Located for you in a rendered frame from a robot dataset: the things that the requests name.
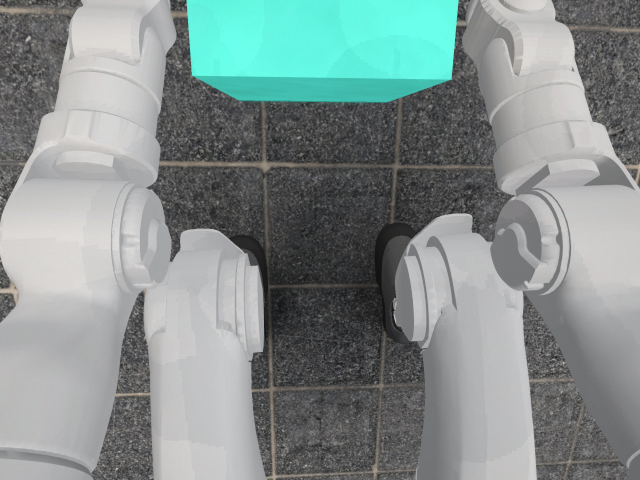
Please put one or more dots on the robot left thigh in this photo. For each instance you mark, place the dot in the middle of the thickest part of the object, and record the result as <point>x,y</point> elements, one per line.
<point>202,420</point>

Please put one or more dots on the right robot forearm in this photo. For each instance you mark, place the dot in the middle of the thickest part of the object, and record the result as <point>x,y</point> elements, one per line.
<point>535,100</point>

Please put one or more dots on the right robot upper arm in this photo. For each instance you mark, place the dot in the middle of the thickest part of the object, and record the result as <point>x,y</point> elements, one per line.
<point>575,252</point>

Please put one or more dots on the left robot forearm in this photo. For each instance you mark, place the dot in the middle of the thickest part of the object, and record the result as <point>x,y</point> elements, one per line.
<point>110,92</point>

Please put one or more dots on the left robot upper arm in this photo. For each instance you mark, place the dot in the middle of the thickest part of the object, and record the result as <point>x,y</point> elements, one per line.
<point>78,252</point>

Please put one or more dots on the robot thigh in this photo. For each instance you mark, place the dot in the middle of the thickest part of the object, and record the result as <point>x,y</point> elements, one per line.
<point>478,418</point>
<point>202,420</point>

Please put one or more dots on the carton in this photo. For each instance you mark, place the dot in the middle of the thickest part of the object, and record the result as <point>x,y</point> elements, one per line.
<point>367,51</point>

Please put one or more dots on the robot right thigh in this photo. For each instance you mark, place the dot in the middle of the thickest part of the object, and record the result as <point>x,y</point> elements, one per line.
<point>478,418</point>

